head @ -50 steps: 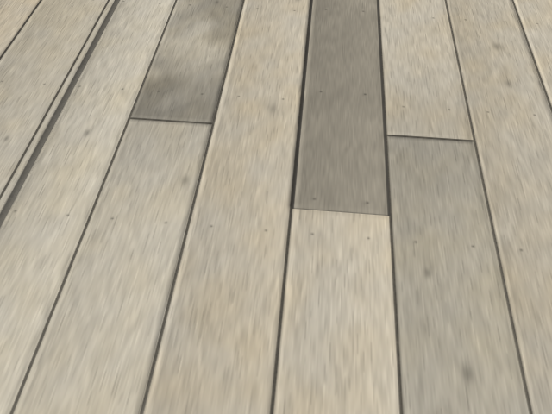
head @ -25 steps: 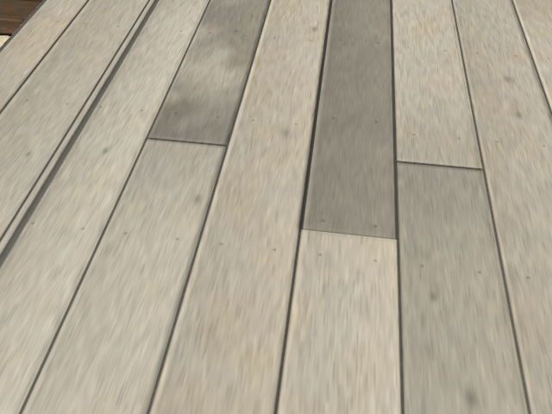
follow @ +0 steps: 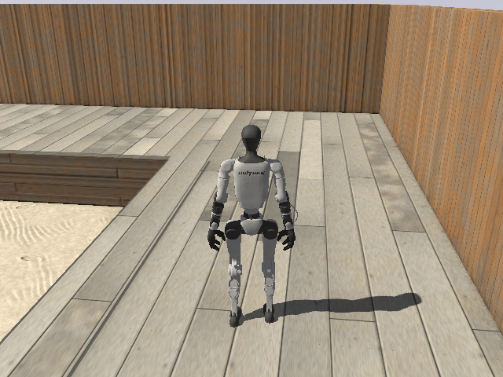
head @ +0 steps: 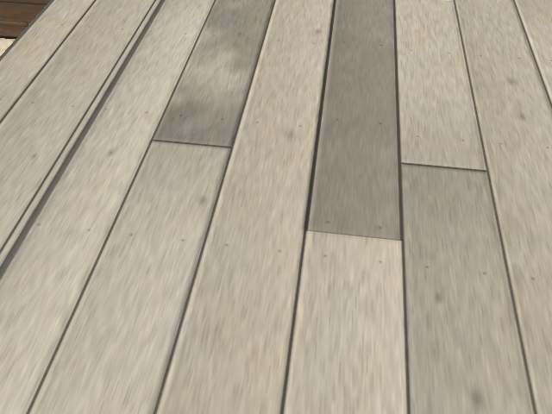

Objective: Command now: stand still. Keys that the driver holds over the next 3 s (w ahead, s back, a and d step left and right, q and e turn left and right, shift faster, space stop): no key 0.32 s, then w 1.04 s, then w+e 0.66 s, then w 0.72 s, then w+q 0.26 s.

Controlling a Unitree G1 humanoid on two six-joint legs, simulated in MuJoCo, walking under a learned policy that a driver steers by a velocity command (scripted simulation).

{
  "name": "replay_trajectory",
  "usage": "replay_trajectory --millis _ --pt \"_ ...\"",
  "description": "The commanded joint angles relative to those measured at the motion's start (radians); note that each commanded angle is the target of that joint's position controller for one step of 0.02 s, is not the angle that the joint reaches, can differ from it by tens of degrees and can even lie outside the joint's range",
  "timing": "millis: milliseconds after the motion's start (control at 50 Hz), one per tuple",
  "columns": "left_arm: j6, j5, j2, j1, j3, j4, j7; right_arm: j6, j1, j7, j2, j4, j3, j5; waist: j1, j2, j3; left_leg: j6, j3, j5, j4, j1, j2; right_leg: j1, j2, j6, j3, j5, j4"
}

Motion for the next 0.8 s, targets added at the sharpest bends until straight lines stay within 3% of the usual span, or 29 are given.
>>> replay_trajectory --millis 20,320,340,400,440,480,500,540,580,600,620,640,660,680,700,720,800 --pt "-0.006 0.000 0.091 0.045 0.013 -0.009 0.004 -0.005 0.052 -0.004 -0.092 -0.008 -0.013 0.000 -0.002 0.009 0.033 0.031 -0.087 0.077 -0.078 -0.082 0.105 0.019 -0.087 -0.028 0.084 0.052 -0.053" --pt "-0.007 0.000 0.059 0.073 0.011 0.020 0.011 -0.007 0.100 -0.009 -0.059 0.008 -0.011 -0.001 -0.004 0.004 0.038 0.030 -0.079 0.100 -0.060 -0.085 0.103 0.016 -0.086 -0.030 0.081 0.071 -0.039" --pt "-0.006 0.001 0.052 0.080 0.010 0.023 0.011 -0.007 0.110 -0.009 -0.054 0.011 -0.009 -0.002 -0.005 0.006 0.017 0.032 -0.077 0.021 -0.072 -0.080 0.096 0.024 -0.077 -0.031 0.078 -0.004 -0.045" --pt "0.003 0.008 0.073 0.073 0.025 0.004 0.005 0.005 0.121 -0.006 -0.095 -0.003 -0.031 -0.006 -0.011 0.039 0.067 0.080 -0.105 -0.391 -0.066 -0.144 0.072 -0.064 -0.016 -0.063 0.047 -0.369 0.027" --pt "0.002 0.016 0.050 0.041 0.024 -0.025 -0.004 0.008 0.157 -0.002 -0.097 -0.011 -0.039 -0.008 -0.033 0.069 0.146 0.126 -0.198 -0.559 -0.101 -0.161 0.119 -0.193 0.005 -0.075 0.041 -0.452 0.101" --pt "-0.019 0.028 0.006 -0.001 0.016 -0.062 -0.014 0.001 0.224 -0.004 -0.128 0.002 -0.057 -0.009 -0.057 0.159 0.153 0.191 -0.371 -0.597 -0.195 -0.068 0.242 -0.295 0.030 -0.063 -0.046 -0.288 0.259" --pt "-0.032 0.033 0.015 -0.023 0.018 -0.081 -0.018 -0.004 0.224 -0.002 -0.137 0.000 -0.065 -0.010 -0.060 0.164 0.161 0.216 -0.417 -0.559 -0.221 -0.070 0.290 -0.307 0.004 -0.062 -0.061 -0.234 0.305" --pt "-0.055 0.024 0.033 -0.009 0.027 -0.099 -0.029 -0.016 0.185 0.004 -0.142 -0.017 -0.074 -0.012 -0.028 0.138 0.147 0.215 -0.381 -0.473 -0.204 -0.098 0.285 -0.250 -0.013 -0.072 -0.061 -0.250 0.269" --pt "-0.074 0.007 0.014 0.151 0.032 -0.055 -0.032 -0.025 0.096 0.008 -0.124 -0.047 -0.075 -0.002 0.063 0.115 0.144 0.168 -0.260 -0.393 -0.102 -0.279 0.204 0.045 0.020 -0.088 -0.079 -0.193 0.076" --pt "-0.081 0.007 0.043 0.268 0.045 -0.017 -0.024 -0.037 0.045 0.010 -0.090 -0.075 -0.068 -0.003 0.110 0.027 0.133 0.129 -0.163 -0.306 0.044 -0.409 0.131 0.228 -0.029 -0.096 0.024 -0.199 -0.012" --pt "-0.085 0.011 0.153 0.402 0.076 0.012 -0.016 -0.051 0.004 0.021 -0.012 -0.119 -0.048 0.004 0.152 -0.235 0.085 0.074 0.038 -0.244 0.377 -0.570 -0.015 0.360 -0.241 -0.156 0.400 -0.449 -0.196" --pt "-0.075 0.005 0.189 0.470 0.088 0.040 -0.018 -0.059 -0.006 0.028 -0.069 -0.145 -0.060 -0.029 0.136 -0.243 0.092 0.072 0.072 -0.314 0.589 -0.661 -0.012 0.347 -0.380 -0.210 0.620 -0.473 -0.249" --pt "-0.074 0.010 0.131 0.368 0.074 0.008 -0.019 -0.063 -0.010 0.037 -0.081 -0.138 -0.064 -0.042 0.075 -0.095 0.143 0.082 0.033 -0.237 0.702 -0.672 0.049 0.270 -0.364 -0.212 0.560 -0.437 -0.236" --pt "-0.080 0.013 0.107 0.285 0.067 -0.025 -0.022 -0.070 0.000 0.047 -0.049 -0.130 -0.058 -0.033 0.041 -0.045 0.154 0.080 0.024 -0.148 0.726 -0.653 0.080 0.211 -0.327 -0.203 0.467 -0.343 -0.243" --pt "-0.088 0.013 0.096 0.235 0.063 -0.045 -0.022 -0.077 0.001 0.055 -0.040 -0.127 -0.058 -0.026 0.017 -0.034 0.141 0.074 0.027 -0.080 0.720 -0.627 0.101 0.190 -0.288 -0.191 0.384 -0.259 -0.259" --pt "-0.097 0.011 0.075 0.223 0.054 -0.048 -0.020 -0.076 -0.005 0.062 -0.051 -0.130 -0.063 -0.029 0.005 -0.040 0.127 0.063 0.041 -0.037 0.704 -0.616 0.111 0.193 -0.258 -0.180 0.315 -0.151 -0.267" --pt "-0.112 0.005 0.048 0.314 0.037 -0.009 -0.014 -0.053 -0.068 0.068 -0.045 -0.162 -0.066 -0.028 0.004 -0.074 0.079 0.032 0.118 0.026 0.666 -0.638 0.088 0.253 -0.199 -0.167 0.127 0.353 -0.215"
Next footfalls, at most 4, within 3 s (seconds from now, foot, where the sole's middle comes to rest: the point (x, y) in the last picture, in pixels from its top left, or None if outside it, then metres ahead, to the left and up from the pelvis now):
1.04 left None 0.43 0.04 -0.78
1.60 right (334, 333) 0.74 -0.12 -0.78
2.14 left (303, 232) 1.09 -0.04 -0.78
2.68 right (389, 194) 1.26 -0.33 -0.78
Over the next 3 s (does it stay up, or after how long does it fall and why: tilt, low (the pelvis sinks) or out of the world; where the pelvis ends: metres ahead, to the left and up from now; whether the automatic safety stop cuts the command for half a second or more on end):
stays up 1.28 -0.27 0.00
